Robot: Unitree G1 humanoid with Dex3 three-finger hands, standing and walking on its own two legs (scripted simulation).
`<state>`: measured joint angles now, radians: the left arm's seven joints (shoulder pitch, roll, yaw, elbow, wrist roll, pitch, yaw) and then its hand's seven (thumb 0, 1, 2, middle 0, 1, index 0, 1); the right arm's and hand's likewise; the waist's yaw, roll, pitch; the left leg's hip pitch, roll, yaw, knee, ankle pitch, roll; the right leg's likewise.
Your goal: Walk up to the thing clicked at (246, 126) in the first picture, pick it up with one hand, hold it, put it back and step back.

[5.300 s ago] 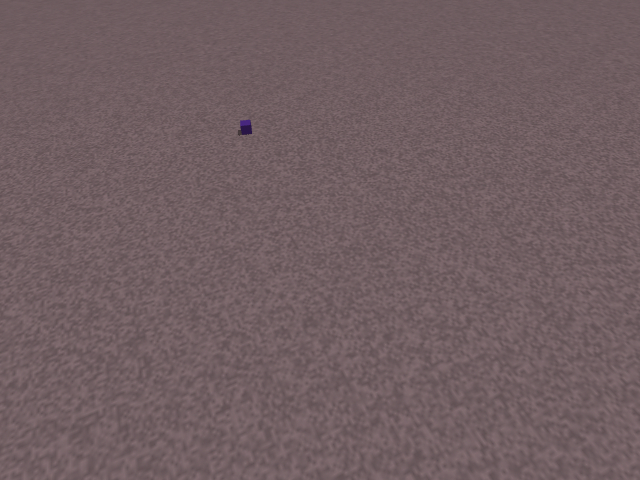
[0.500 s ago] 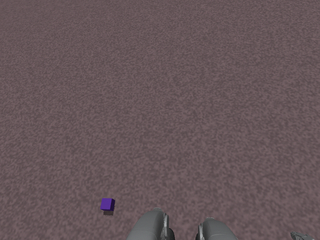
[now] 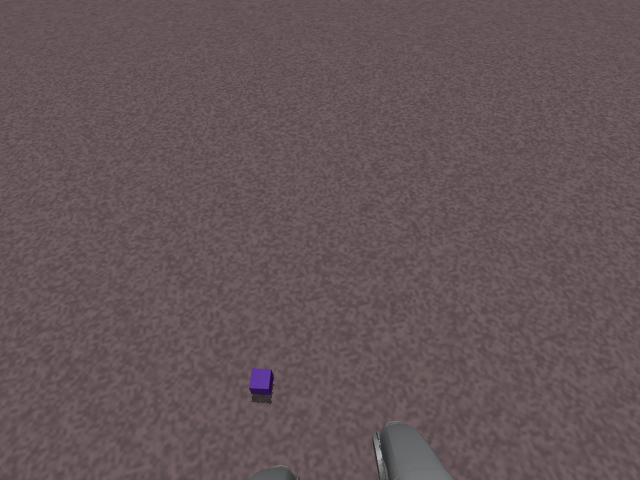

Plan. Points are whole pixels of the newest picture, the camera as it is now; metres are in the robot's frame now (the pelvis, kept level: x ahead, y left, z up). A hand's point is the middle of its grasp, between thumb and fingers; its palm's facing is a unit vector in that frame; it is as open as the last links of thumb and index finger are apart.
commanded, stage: walk up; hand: left
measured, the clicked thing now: (261, 381) +0.47 +0.21 -0.71
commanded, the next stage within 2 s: none
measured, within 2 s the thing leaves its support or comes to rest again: neither
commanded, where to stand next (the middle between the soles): +0.08 +0.00 m, yaw -5 degrees
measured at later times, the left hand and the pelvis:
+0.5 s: hand out of the picture +0.06 +0.31 -0.11, palm faces -0.18 -0.89 -0.42, open 7.4 cm; pelvis -0.02 +0.04 +0.02, yaw -11 degrees
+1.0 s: hand out of the picture +0.13 +0.26 -0.12, palm faces -0.18 -0.91 -0.37, open 7.4 cm; pelvis +0.01 +0.02 +0.03, yaw -9 degrees
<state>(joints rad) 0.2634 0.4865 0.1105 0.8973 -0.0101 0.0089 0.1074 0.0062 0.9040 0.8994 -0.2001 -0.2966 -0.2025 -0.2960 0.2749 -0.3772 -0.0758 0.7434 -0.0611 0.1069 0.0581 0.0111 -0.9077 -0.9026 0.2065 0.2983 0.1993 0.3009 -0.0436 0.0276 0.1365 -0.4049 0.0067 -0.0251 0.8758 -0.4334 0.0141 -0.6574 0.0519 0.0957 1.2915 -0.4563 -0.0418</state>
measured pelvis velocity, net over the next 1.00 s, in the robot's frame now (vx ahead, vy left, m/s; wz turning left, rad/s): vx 0.01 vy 0.02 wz -0.16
